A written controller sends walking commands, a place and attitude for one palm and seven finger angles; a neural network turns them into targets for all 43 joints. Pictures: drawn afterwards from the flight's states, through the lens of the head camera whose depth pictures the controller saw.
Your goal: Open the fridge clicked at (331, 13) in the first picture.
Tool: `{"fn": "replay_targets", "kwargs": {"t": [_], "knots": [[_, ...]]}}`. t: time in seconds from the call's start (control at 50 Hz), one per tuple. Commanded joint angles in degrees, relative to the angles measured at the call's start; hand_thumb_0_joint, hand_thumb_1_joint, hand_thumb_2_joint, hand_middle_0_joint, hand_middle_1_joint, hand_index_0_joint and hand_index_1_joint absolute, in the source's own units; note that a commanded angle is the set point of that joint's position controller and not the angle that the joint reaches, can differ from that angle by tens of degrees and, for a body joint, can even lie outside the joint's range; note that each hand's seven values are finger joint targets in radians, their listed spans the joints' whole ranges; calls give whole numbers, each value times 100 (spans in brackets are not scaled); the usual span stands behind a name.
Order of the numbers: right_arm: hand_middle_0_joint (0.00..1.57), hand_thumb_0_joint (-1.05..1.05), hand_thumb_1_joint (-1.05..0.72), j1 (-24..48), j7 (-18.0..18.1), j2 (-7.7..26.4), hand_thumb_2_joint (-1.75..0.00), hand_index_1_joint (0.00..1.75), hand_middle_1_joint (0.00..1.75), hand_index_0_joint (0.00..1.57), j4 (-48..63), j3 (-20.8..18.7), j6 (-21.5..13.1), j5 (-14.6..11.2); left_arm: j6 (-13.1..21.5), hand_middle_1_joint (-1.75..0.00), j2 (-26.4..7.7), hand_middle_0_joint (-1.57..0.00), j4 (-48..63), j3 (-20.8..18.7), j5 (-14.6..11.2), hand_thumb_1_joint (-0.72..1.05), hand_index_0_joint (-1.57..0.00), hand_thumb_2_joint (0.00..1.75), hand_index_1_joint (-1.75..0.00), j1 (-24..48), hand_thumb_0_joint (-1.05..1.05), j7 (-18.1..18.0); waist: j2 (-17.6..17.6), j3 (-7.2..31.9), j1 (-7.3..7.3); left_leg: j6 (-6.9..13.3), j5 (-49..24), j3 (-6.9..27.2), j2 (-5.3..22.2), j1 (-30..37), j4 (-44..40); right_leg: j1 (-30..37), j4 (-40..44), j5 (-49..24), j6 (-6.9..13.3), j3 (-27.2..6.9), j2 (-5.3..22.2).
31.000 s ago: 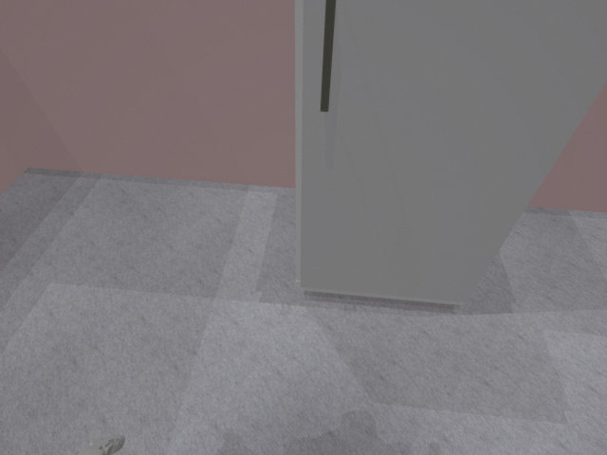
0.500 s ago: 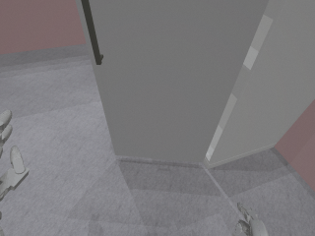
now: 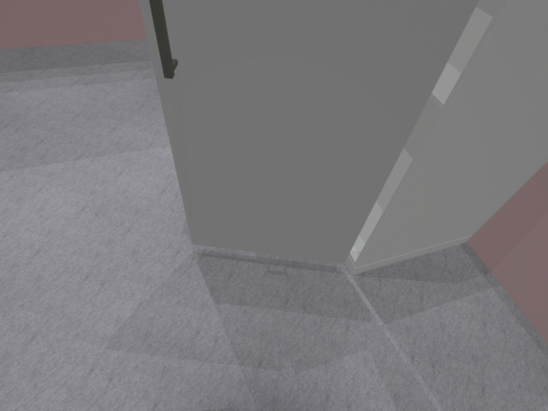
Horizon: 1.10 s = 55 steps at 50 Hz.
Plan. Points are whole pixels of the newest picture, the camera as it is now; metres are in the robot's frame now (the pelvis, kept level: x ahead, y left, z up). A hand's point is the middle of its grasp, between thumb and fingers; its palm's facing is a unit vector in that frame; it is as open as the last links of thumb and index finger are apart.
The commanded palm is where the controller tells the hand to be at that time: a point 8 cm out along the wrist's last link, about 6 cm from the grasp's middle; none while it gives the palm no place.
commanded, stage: let the arm hang, fingers relaxed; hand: left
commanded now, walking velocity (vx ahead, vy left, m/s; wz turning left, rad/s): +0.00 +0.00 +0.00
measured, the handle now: (161, 7) +0.73 +0.26 +0.20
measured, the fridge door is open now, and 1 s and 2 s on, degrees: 66 66 66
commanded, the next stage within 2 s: look to check the result in 0.72 s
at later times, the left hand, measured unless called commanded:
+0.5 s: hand out of the picture +0.10 +0.26 -0.14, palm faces -0.03 -0.94 -0.35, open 7.4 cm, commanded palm none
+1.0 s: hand out of the picture +0.11 +0.23 -0.15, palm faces -0.05 -0.95 -0.31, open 7.4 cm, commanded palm none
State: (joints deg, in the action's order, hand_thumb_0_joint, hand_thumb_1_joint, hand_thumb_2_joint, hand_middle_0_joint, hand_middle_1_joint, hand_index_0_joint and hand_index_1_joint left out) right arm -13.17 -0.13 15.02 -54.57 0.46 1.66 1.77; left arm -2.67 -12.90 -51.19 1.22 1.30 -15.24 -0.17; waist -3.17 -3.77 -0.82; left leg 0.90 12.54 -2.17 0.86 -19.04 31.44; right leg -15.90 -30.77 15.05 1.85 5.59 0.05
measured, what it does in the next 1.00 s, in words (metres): stands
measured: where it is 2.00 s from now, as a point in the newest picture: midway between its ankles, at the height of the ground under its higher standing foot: outside the picture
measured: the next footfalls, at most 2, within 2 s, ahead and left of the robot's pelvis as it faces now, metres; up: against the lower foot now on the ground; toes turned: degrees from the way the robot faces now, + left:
none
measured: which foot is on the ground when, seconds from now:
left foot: down 0.00-1.00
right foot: down 0.00-1.00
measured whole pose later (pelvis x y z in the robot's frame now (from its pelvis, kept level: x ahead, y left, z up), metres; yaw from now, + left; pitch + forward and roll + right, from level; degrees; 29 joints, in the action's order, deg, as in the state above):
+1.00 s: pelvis +0.04 +0.00 +0.02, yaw -1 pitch -1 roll +0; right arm -6.4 0.8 18.9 -64.7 0.0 -0.4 1.1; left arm 0.7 -18.0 -65.1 -0.1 0.7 -7.0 0.2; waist 0.1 -2.3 -0.5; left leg 0.4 9.5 -3.3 0.5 -7.6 17.8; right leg -5.0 -17.2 11.7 1.6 4.3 -0.5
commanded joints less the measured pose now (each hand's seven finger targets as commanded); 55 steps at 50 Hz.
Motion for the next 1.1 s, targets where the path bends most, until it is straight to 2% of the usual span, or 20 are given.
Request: {"fn": "replay_targets", "kwargs": {"t": [0.0,0.06,0.08,0.16,0.26,0.28,0.34,0.36,0.42,0.5,0.74,0.78,0.84,1.08], "knots": [[20,0,-90,283,99,890,-90,30,30,20,274,-232,-194,-32,326,-30,-1187,-20,13,-357,-19,90,-20,90,-30,118,0,-49,1320,801,108,128,223,728,536,95,-933,592,972,137,177,-923,622],[20,0,-90,143,129,928,-90,30,30,20,38,-272,-193,-44,353,-30,-1229,-20,-312,-363,-36,90,-20,90,-30,196,0,-34,1062,674,81,110,345,717,517,168,-972,544,1187,287,227,-980,675],[20,0,-90,94,133,1009,-90,30,30,20,10,-294,-197,-62,370,-30,-1300,-20,-382,-367,-31,90,-20,90,-30,264,0,-30,825,599,64,109,277,730,548,262,-980,470,1262,297,227,-986,672],[20,0,-90,14,148,1121,-90,30,30,20,-233,-325,-218,-57,378,-30,-1325,-20,-662,-372,-40,90,-20,90,-30,436,0,-20,494,313,41,131,427,768,599,289,-1211,359,1395,478,211,-966,657],[20,0,-90,107,141,1216,-90,30,30,20,-408,-315,-262,-66,410,-30,-1398,-20,-895,-357,-48,90,-20,90,-30,546,0,-22,166,333,58,148,15,745,622,560,-1325,445,1477,176,168,-951,698],[20,0,-90,133,138,1214,-90,30,30,20,-427,-306,-269,-77,425,-30,-1415,-20,-917,-345,-47,90,-20,90,-30,535,0,-24,160,439,65,141,-178,703,619,660,-1285,486,1477,22,159,-941,707],[20,0,-90,261,131,1244,-90,30,30,20,-516,-285,-294,-72,434,-30,-1440,-20,-970,-333,-53,90,-20,90,-30,681,0,-29,189,426,69,140,-519,723,677,752,-1411,600,1414,-380,115,-865,712],[20,0,-90,335,130,1255,-90,30,30,20,-532,-276,-291,-71,436,-30,-1453,-20,-974,-329,-54,90,-20,90,-30,713,0,-32,106,366,76,137,-560,723,679,773,-1439,590,1433,-436,104,-868,706],[20,0,-90,473,116,1284,-90,30,30,20,-572,-256,-294,-68,435,-30,-1493,-20,-1002,-312,-51,90,-20,90,-30,815,0,-31,178,339,76,126,-631,710,678,842,-1513,595,1457,-485,79,-876,716],[20,0,-90,624,103,1333,-90,30,30,20,-592,-249,-317,-72,466,-30,-1567,-20,-987,-316,-46,90,-20,90,-30,924,0,-34,200,496,69,106,-941,663,681,1008,-1519,752,1477,-810,58,-871,758],[20,0,-90,890,125,1461,-90,30,30,20,-624,-224,-345,-75,483,-30,-1621,-20,-980,-338,-54,90,-20,90,-30,1088,0,-22,496,669,53,49,-1248,645,701,1242,-1595,995,1564,-1100,64,-883,790],[20,0,-90,881,133,1485,-90,30,30,20,-607,-236,-345,-82,496,-30,-1638,-20,-976,-353,-52,90,-20,90,-30,1059,0,-27,402,770,54,48,-1406,633,711,1351,-1541,1037,1563,-1271,68,-873,790],[20,0,-90,895,142,1489,-90,30,30,20,-628,-227,-344,-87,490,-30,-1633,-20,-1014,-342,-63,90,-20,90,-30,1072,0,-26,461,727,48,42,-1399,625,713,1369,-1558,1060,1602,-1304,70,-865,818],[20,0,-90,868,152,1512,-90,30,30,20,-663,-242,-306,-101,500,-30,-1689,-20,-1062,-339,-65,90,-20,90,-30,1023,0,-48,252,702,36,32,-1468,572,728,1521,-1517,1081,1639,-1683,76,-894,827]]}}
